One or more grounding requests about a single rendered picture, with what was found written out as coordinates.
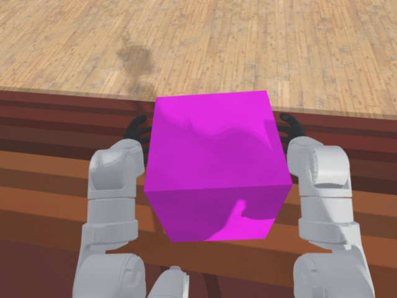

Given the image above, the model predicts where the robot left upper arm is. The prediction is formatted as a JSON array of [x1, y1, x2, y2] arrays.
[[73, 253, 146, 298]]

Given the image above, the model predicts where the carton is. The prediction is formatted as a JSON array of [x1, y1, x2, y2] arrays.
[[144, 91, 293, 242]]

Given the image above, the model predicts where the robot left thigh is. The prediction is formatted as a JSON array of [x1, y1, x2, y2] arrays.
[[147, 269, 189, 298]]

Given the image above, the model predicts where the robot right upper arm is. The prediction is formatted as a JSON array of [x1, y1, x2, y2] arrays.
[[293, 253, 374, 298]]

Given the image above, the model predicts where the left robot forearm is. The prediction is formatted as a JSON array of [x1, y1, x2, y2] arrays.
[[73, 139, 145, 295]]

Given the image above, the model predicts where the robot left hand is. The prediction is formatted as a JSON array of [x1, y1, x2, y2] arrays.
[[123, 115, 152, 164]]

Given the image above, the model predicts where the right robot forearm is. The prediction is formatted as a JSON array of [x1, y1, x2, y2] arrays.
[[287, 136, 375, 298]]

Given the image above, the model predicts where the robot right hand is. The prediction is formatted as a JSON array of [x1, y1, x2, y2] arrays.
[[276, 113, 306, 161]]

